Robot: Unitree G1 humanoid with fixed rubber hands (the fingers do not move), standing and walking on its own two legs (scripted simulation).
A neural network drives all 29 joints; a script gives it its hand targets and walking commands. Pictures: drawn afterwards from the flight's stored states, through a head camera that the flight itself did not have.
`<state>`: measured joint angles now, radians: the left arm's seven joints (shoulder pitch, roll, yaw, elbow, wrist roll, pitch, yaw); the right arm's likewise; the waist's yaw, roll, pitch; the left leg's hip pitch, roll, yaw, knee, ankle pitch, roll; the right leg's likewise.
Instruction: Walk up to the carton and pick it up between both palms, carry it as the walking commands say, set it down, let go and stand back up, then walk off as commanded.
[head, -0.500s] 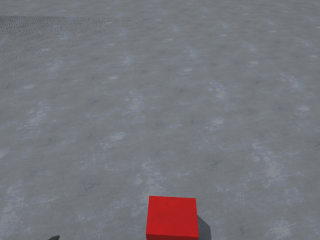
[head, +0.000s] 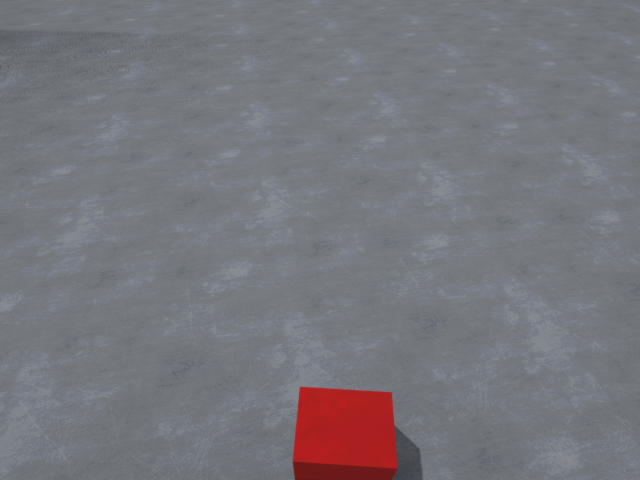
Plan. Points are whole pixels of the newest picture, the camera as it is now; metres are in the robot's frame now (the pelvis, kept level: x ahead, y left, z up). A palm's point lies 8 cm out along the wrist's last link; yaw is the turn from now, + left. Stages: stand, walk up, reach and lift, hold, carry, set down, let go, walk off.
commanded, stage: stand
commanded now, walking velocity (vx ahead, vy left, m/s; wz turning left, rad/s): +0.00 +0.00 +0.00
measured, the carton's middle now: (343, 435) +0.43 -0.05 -0.70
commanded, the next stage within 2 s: walk off in 0.40 s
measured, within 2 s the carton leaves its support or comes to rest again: neither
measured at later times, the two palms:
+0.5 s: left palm out of the picture +0.08 +0.31 -0.10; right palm out of the picture +0.09 -0.31 -0.10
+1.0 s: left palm (208, 416) +0.26 +0.18 -0.12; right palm out of the picture -0.01 -0.36 -0.16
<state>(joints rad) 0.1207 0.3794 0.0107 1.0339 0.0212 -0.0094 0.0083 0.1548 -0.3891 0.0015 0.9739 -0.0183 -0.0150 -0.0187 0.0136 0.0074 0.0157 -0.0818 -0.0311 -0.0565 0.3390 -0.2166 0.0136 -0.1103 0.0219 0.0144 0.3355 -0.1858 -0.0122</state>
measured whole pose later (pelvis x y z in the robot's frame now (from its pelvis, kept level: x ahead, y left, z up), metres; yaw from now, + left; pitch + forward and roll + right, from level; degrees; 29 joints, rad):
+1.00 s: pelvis +0.09 -0.08 -0.03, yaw -13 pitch +0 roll +0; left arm 0.17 0.34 0.05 0.91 0.03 0.00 -0.07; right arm 0.37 -0.36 -0.04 1.03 -0.05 -0.04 -0.01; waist -0.04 0.05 0.04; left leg 0.01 0.15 0.17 0.52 -0.48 -0.10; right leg -0.43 -0.06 -0.10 0.69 -0.33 -0.01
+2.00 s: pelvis +0.50 -0.38 -0.03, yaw -51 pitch +0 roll +0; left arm 0.16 0.27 0.06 0.78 0.02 -0.01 -0.01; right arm 0.30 -0.25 -0.05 0.82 -0.02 -0.05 0.00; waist -0.05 0.00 0.09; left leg -0.34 0.14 0.06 1.31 -0.36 -0.08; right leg -0.40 0.08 -0.09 0.60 -0.22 -0.12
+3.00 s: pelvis +0.71 -0.82 -0.03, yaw -87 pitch +2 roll +1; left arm 0.02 0.24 0.04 0.68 0.04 -0.03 -0.04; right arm 0.42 -0.25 -0.05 0.84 -0.01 -0.02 -0.01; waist -0.08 0.01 0.07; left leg -0.21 0.17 0.17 1.05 -0.53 -0.10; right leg -0.47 0.01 -0.11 0.65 -0.20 -0.09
